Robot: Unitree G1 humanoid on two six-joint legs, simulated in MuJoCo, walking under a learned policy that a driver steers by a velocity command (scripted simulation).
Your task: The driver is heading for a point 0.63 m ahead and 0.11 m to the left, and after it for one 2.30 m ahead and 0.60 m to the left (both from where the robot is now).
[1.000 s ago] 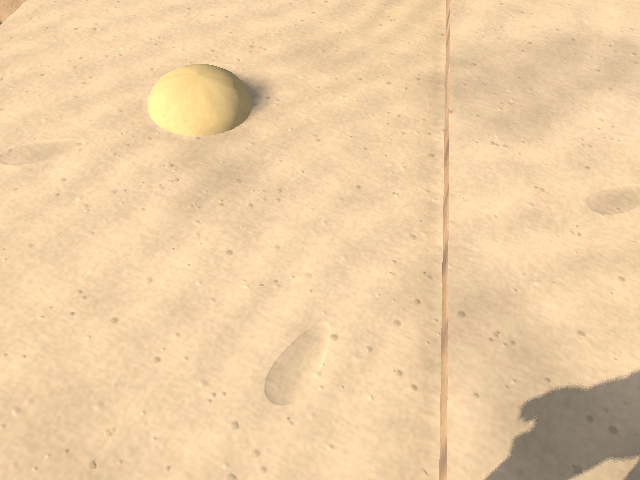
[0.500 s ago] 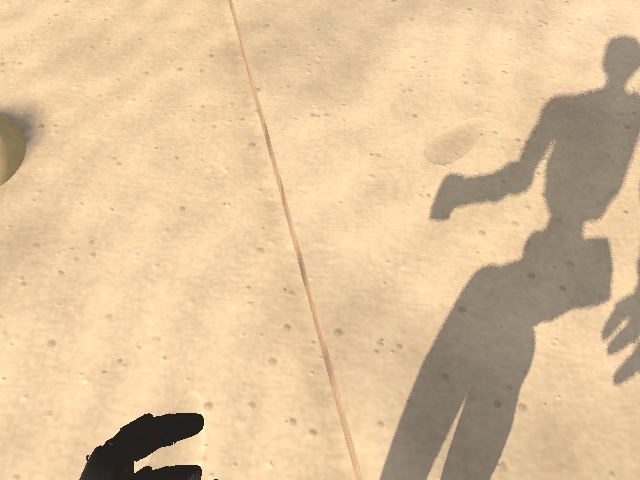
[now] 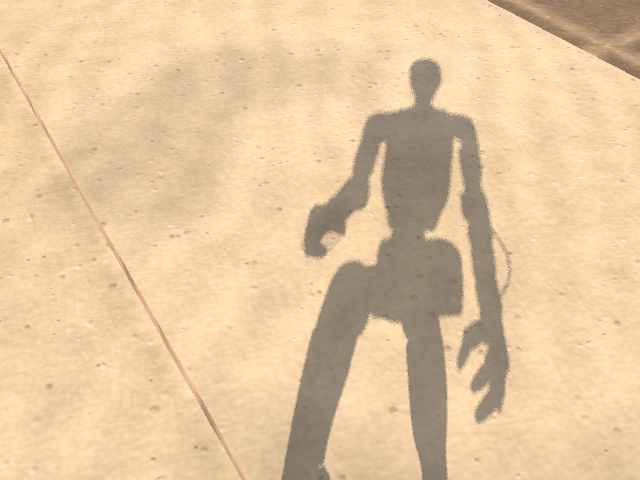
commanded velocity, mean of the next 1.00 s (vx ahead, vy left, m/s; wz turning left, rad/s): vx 0.45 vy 0.00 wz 0.21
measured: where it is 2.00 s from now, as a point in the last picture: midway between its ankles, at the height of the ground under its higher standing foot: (371, 422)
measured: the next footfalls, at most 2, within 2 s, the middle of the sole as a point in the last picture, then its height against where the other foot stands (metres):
right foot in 0.18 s outside the picture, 0.08 m higher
left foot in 0.72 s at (310, 430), level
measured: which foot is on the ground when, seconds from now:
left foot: down 0.00-0.20, up 0.22-0.70, down 0.72-1.00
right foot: up 0.00-0.16, down 0.18-0.74, up 0.76-1.00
